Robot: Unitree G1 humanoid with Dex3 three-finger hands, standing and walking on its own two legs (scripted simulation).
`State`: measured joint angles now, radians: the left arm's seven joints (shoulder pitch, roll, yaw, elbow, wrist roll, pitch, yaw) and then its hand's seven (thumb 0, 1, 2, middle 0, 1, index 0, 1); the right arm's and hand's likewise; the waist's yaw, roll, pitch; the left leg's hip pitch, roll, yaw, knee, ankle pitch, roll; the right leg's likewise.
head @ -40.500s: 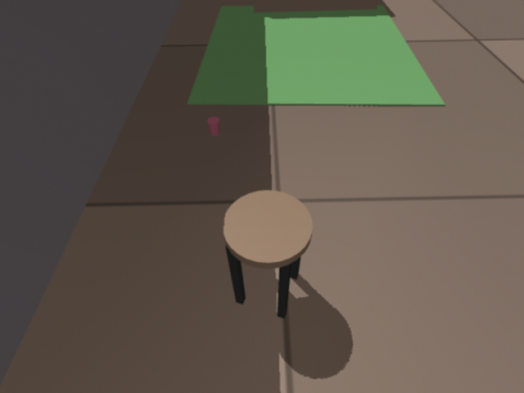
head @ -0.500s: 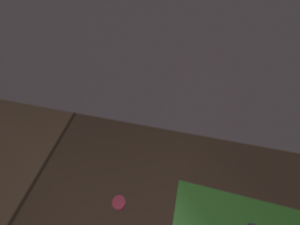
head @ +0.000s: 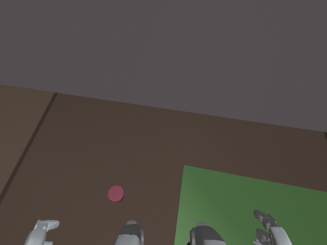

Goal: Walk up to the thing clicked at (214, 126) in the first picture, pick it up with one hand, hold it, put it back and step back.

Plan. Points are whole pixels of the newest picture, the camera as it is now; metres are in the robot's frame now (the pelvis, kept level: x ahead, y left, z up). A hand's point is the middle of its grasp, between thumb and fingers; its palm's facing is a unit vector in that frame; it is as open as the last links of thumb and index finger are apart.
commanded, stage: rise first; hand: left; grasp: from above
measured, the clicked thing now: (117, 195) +0.36 +0.22 -0.65
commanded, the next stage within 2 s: none
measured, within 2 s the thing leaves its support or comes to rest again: neither
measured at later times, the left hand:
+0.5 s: hand (75, 233) +0.18 +0.29 -0.32, palm faces -0.39 -0.63 -0.67, open 14.2 cm
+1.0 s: hand (89, 212) +0.26 +0.29 -0.44, palm faces -0.47 -0.31 -0.83, open 14.2 cm
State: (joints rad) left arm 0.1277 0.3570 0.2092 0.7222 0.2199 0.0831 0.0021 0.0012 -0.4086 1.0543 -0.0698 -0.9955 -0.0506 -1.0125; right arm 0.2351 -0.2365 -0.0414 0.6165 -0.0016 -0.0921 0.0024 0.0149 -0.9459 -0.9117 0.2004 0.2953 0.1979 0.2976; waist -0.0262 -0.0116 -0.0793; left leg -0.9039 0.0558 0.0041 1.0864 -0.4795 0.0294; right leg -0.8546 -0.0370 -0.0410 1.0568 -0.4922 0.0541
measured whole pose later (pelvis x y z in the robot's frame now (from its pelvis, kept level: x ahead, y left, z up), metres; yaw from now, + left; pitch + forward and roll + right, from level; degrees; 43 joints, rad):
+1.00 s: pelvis -0.08 -0.02 -0.29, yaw -4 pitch +33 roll -7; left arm -0.43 0.60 0.16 0.93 0.91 -0.23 0.18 0.00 -0.56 1.06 -0.07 -1.03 -0.06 -1.04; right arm 0.10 -0.27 -0.06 0.73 -0.04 -0.08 0.07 0.01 -0.89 -0.90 0.20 0.30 0.20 0.30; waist -0.03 0.00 -0.11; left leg -2.09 0.06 -0.10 2.14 -0.64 0.01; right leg -2.02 -0.02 -0.06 2.12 -0.67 0.03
